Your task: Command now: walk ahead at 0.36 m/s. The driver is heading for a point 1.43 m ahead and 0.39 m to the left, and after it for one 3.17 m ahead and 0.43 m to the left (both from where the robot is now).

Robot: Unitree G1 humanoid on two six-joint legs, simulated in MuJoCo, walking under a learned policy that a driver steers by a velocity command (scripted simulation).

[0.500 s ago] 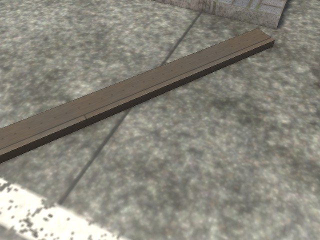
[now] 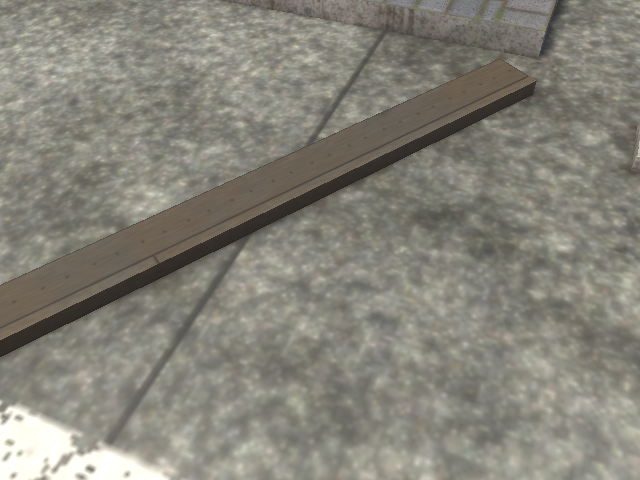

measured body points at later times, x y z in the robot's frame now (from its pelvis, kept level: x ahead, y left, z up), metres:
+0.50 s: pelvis +0.27 +0.04 +0.03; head +0.31 +0.05 +0.48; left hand +0.20 +0.30 -0.11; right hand +0.48 -0.18 -0.07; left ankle +0.38 +0.12 -0.68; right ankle +0.04 -0.10 -0.60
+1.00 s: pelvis +0.56 +0.05 +0.04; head +0.59 +0.05 +0.49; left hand +0.71 +0.34 -0.02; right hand +0.66 -0.22 -0.08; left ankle +0.38 +0.12 -0.65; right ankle +0.69 -0.03 -0.68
